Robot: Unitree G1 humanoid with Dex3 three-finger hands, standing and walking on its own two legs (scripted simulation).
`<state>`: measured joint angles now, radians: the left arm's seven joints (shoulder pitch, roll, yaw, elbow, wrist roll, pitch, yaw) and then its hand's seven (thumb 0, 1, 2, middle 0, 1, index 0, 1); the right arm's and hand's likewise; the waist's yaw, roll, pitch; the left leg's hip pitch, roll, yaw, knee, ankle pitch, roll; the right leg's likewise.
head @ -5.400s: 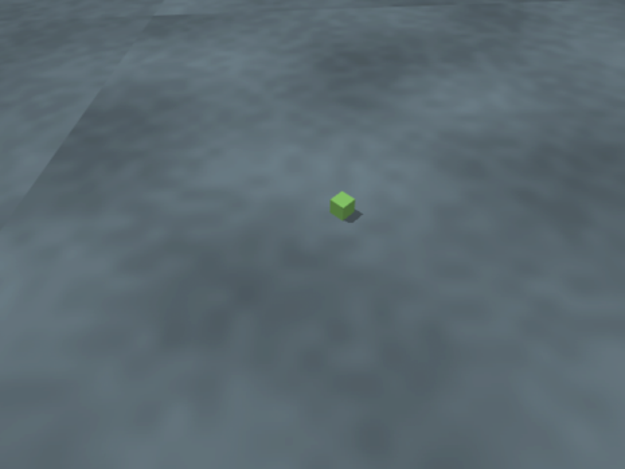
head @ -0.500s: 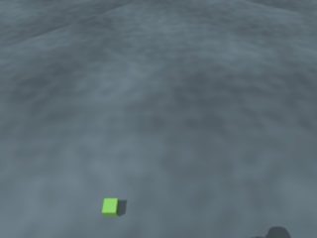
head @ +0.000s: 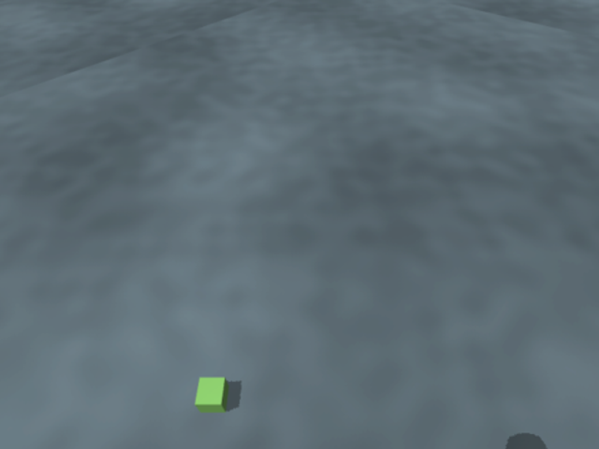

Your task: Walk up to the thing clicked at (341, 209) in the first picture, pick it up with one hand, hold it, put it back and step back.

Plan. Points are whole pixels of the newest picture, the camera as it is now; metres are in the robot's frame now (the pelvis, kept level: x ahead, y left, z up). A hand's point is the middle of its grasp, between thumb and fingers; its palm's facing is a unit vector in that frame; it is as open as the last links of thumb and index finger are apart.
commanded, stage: walk up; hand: left
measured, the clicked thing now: (212, 394) +0.44 +0.31 -0.74
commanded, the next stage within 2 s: none
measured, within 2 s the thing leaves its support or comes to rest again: neither
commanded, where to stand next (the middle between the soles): +0.08 +0.00 m, yaw -1 degrees
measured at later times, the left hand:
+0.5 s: hand out of the picture +0.12 +0.28 -0.16, palm faces +0.01 -0.94 -0.35, open 7.4 cm
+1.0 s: hand out of the picture +0.17 +0.24 -0.15, palm faces +0.06 -0.91 -0.41, open 7.4 cm
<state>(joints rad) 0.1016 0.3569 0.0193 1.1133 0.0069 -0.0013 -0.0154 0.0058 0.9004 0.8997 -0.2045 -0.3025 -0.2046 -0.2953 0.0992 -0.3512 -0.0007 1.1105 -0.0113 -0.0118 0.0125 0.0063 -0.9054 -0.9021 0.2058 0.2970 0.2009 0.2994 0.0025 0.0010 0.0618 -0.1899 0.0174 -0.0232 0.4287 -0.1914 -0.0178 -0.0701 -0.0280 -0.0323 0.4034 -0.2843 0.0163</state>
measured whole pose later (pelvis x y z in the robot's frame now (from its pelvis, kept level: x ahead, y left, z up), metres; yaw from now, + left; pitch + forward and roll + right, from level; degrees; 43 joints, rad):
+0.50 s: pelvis +0.06 +0.01 +0.00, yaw +2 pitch -3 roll -1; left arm 0.19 0.39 0.04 1.00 -0.01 0.01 -0.01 0.01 0.90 0.90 -0.20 -0.30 -0.20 -0.30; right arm 0.25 -0.37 -0.05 0.99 -0.02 -0.06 0.01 0.00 -0.91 -0.90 0.21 0.30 0.20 0.30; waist -0.02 -0.01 0.14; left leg -0.11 0.01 -0.01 0.47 -0.29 0.02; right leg -0.35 0.00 0.04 0.97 -0.50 -0.03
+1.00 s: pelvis +0.03 -0.02 -0.03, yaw +5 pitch -3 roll +1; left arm 0.02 0.30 0.04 0.77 0.03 0.05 0.02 0.00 0.90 0.90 -0.21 -0.30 -0.21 -0.30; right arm 0.16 -0.42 -0.05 0.87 0.00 0.09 -0.02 0.00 -0.91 -0.90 0.21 0.30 0.20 0.30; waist 0.00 0.06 0.23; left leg -0.38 -0.07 -0.12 1.15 -0.55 -0.04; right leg -0.47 -0.03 -0.07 0.57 -0.05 -0.05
